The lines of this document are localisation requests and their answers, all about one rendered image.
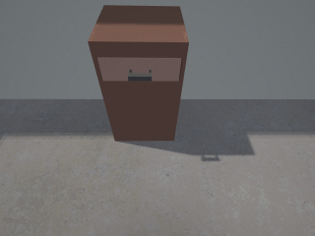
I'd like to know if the drawer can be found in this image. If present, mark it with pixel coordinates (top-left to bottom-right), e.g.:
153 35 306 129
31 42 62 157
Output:
97 57 182 82

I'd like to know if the handle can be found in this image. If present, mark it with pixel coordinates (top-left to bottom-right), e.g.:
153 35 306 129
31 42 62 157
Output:
128 69 152 82

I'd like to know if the cabinet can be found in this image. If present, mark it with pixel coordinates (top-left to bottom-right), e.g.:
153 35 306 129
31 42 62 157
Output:
88 5 189 142

